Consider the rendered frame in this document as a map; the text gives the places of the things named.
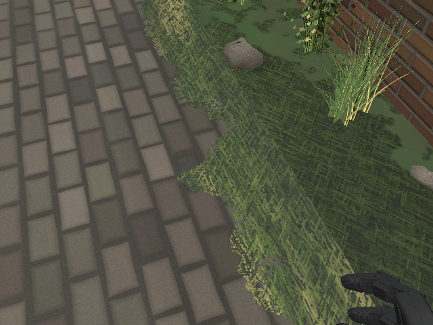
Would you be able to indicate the robot right hand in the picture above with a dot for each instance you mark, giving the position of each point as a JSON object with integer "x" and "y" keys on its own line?
{"x": 410, "y": 306}

